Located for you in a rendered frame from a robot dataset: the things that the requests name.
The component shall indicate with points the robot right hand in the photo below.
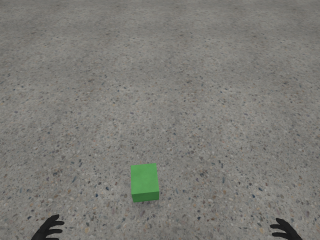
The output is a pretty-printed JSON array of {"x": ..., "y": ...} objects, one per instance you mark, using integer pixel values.
[{"x": 290, "y": 234}]

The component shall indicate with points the carton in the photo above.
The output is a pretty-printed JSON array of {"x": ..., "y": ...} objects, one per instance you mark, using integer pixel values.
[{"x": 144, "y": 182}]

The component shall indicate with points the robot left hand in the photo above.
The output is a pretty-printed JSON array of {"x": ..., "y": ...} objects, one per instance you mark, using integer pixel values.
[{"x": 45, "y": 230}]

